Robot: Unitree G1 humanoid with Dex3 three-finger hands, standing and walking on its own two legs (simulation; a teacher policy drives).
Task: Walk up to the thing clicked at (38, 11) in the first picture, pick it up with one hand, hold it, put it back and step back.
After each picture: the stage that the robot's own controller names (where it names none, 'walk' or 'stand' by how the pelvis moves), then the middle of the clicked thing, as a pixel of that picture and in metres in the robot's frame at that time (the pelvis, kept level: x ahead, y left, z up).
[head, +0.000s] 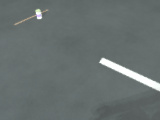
stand; (38, 14) +1.91 +0.60 -0.72
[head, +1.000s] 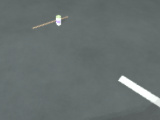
walk; (58, 20) +1.81 +0.29 -0.70
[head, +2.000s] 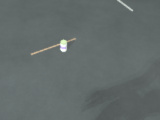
walk; (63, 45) +1.22 +0.15 -0.71
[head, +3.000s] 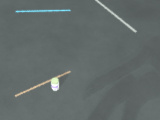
walk; (55, 84) +0.76 +0.19 -0.72
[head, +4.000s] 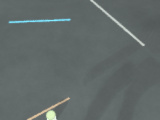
stand; (51, 117) +0.44 +0.19 -0.71
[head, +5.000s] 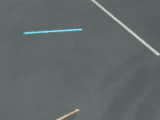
stand; out of the picture +0.40 +0.20 -0.72
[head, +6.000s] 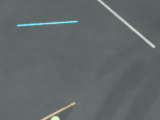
walk; out of the picture +0.40 +0.21 -0.72
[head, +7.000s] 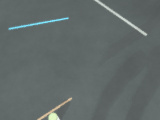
walk; (54, 119) +0.41 +0.26 -0.71
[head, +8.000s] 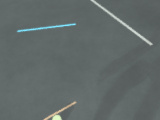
walk; out of the picture +0.43 +0.24 -0.72
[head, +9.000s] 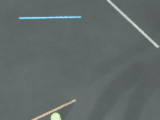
stand; (56, 119) +0.39 +0.18 -0.70
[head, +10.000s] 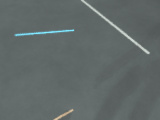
stand; out of the picture +0.40 +0.21 -0.73
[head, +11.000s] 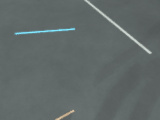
stand; out of the picture +0.38 +0.20 -0.73
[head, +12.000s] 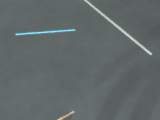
stand; out of the picture +0.38 +0.20 -0.73
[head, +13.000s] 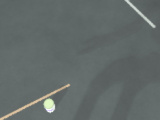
go down; (49, 105) +0.41 +0.19 -0.63
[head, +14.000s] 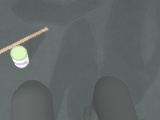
go down; (20, 57) +0.47 +0.23 -0.30
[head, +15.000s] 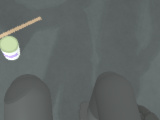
close in; (10, 48) +0.46 +0.24 -0.27
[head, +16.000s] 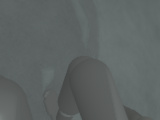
close; out of the picture +0.45 +0.28 -0.23
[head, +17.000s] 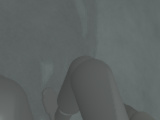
close; out of the picture +0.44 +0.28 -0.23
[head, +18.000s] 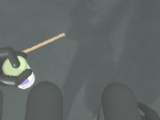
lift; (20, 73) +0.34 +0.22 -0.09
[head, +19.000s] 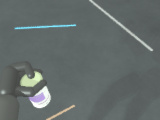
hold; (36, 90) +0.32 +0.16 +0.02
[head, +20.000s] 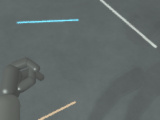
hold; out of the picture +0.11 -0.01 -0.68
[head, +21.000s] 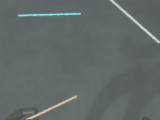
stand; out of the picture +0.06 +0.02 -0.68
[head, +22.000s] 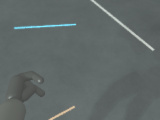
crouch; out of the picture +0.04 +0.01 -0.69
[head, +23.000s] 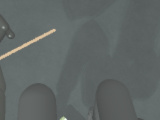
crouch; out of the picture +0.14 +0.02 -0.37
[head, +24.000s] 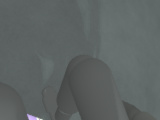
lower; out of the picture +0.17 +0.02 -0.26
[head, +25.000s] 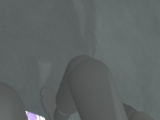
lower; out of the picture +0.18 +0.01 -0.25
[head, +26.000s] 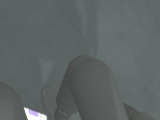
lower; (27, 119) +0.18 +0.01 -0.26
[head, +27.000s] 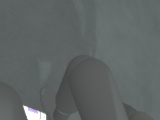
lower; (27, 117) +0.19 +0.01 -0.26
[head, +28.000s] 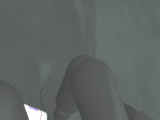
loosen; (27, 116) +0.20 +0.01 -0.26
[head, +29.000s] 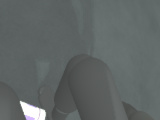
withdraw; (26, 114) +0.20 +0.00 -0.26
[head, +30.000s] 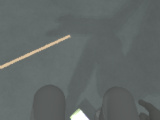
walk; out of the picture +0.18 -0.02 -0.43
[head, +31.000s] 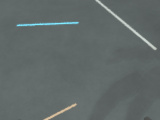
stand; out of the picture +0.09 -0.04 -0.69
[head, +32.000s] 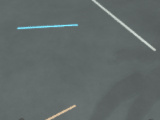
stand; out of the picture +0.10 -0.03 -0.69
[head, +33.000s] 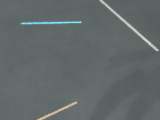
stand; out of the picture +0.11 -0.03 -0.70
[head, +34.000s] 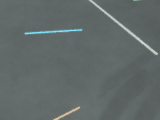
stand; out of the picture +0.13 -0.04 -0.75
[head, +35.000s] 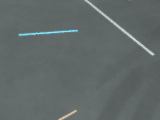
stand; out of the picture +0.09 -0.03 -0.75
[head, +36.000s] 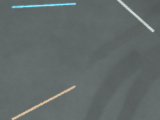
walk; out of the picture +0.14 -0.06 -0.73
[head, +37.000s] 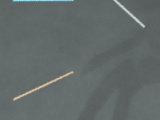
walk; out of the picture +0.30 -0.06 -0.74
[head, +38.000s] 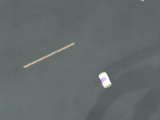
walk; (105, 80) +0.67 -0.15 -0.72
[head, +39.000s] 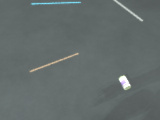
stand; (124, 82) +0.82 -0.39 -0.73
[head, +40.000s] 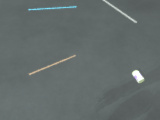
stand; (138, 76) +0.93 -0.55 -0.75
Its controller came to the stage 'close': yes
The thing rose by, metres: 0.69
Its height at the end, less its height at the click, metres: -0.02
